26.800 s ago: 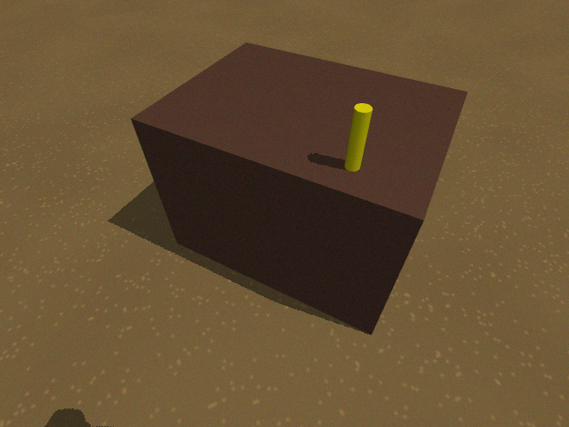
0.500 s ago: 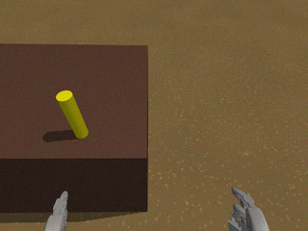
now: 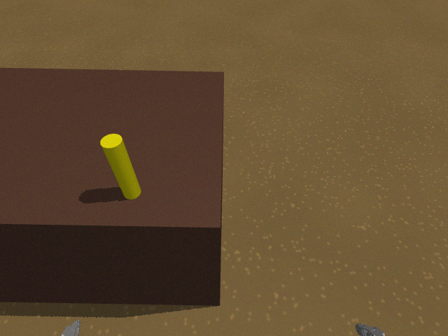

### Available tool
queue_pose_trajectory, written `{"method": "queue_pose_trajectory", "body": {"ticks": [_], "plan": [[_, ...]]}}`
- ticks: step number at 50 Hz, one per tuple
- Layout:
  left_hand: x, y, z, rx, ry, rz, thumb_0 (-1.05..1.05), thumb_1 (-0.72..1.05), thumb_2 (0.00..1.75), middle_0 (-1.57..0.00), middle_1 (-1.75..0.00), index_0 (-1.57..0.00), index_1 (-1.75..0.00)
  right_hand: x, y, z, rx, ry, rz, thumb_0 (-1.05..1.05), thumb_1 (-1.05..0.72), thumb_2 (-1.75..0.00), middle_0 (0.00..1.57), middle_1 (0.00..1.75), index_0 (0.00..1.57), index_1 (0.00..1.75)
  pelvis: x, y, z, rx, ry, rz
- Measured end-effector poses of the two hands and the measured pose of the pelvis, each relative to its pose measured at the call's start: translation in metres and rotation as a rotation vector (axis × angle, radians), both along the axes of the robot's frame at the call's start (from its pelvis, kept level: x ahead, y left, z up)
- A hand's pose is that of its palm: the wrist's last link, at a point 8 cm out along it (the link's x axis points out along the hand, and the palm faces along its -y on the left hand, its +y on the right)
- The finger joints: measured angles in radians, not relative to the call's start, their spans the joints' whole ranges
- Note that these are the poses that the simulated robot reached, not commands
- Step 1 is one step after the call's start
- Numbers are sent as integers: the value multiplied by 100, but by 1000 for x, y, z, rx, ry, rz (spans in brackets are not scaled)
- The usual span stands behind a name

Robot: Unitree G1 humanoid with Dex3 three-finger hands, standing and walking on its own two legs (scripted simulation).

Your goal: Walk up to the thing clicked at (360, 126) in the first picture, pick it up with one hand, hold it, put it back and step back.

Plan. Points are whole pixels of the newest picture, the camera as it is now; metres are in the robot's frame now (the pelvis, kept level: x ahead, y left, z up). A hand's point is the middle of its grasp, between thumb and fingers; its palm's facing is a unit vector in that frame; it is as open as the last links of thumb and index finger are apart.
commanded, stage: stand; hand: left
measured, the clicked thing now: (123, 169) +0.48 +0.23 +0.00
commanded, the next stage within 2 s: none
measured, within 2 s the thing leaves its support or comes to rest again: neither
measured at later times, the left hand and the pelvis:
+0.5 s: hand out of the picture +0.03 +0.25 -0.12, palm faces -0.03 -0.94 -0.34, open 9.8 cm; pelvis -0.01 +0.00 +0.04, yaw +0 degrees
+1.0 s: hand out of the picture +0.05 +0.25 -0.12, palm faces -0.04 -0.94 -0.34, open 7.4 cm; pelvis -0.01 +0.00 +0.05, yaw +0 degrees
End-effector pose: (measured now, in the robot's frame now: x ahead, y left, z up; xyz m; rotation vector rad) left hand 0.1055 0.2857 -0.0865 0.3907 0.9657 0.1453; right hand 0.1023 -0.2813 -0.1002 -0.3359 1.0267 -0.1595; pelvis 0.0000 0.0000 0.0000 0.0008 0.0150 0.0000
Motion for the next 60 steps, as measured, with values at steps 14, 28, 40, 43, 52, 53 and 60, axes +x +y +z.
{"method": "queue_pose_trajectory", "body": {"ticks": [14, 28, 40, 43, 52, 53, 60], "plan": [[-58, 10, -6, -40, 192, 108, 0, -28, 32, -16, -21, -15, -21, -37, 4, 12, 3, 133, -56, 0, -90, -90, 20, 30, 21, 30, -4, 8, 25, -9, -58, -1], [-78, 5, 3, -42, 269, 134, 1, 65, 84, -21, -29, -20, -29, -48, 4, 16, 36, 177, -86, 0, -90, -90, 20, 30, 21, 30, -9, 4, 41, -5, -90, 5], [-70, 6, 5, -41, 276, 130, 1, 89, 89, -21, -30, -20, -30, -62, -7, 19, 20, 222, -112, 0, -90, -90, 20, 30, 21, 30, -11, 3, 44, -3, -88, 3], [-68, 7, 6, -40, 279, 129, 1, 90, 89, -21, -30, -20, -30, -63, -8, 19, 19, 232, -116, 0, -90, -90, 20, 29, 21, 30, -10, 3, 45, -3, -87, 2], [-58, 7, 7, -42, 275, 123, 1, 91, 89, -21, -30, -20, -30, -60, -6, 20, 20, 235, -117, 0, -90, -90, 20, 29, 21, 30, -6, 3, 46, -4, -84, -1], [-56, 7, 7, -43, 273, 123, 1, 91, 89, -21, -30, -20, -30, -59, -6, 21, 20, 233, -116, 0, -90, -90, 20, 29, 21, 30, -5, 4, 46, -4, -84, -1], [-50, 9, 8, -43, 267, 123, 1, 91, 89, -21, -30, -20, -30, -52, -5, 22, 19, 222, -110, 0, -90, -90, 20, 30, 21, 30, -3, 5, 46, -1, -79, -1]]}}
